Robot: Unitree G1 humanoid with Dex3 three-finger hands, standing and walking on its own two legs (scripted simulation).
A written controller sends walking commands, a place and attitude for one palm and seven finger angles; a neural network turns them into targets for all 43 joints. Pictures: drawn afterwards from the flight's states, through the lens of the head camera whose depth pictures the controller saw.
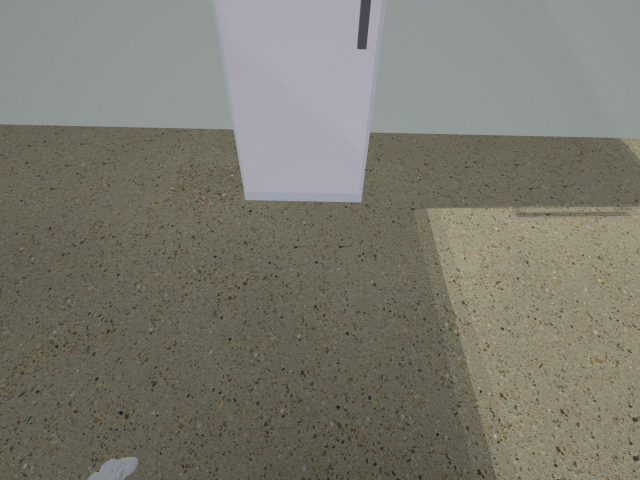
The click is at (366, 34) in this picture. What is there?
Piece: fridge door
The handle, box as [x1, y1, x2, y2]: [357, 0, 370, 48]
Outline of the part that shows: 370,0 361,0 357,48 365,48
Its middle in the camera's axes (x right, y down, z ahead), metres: +0.13 -0.80 +1.08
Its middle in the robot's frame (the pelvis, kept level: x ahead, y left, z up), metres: +1.37 -0.05 +0.23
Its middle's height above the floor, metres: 1.00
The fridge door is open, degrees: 0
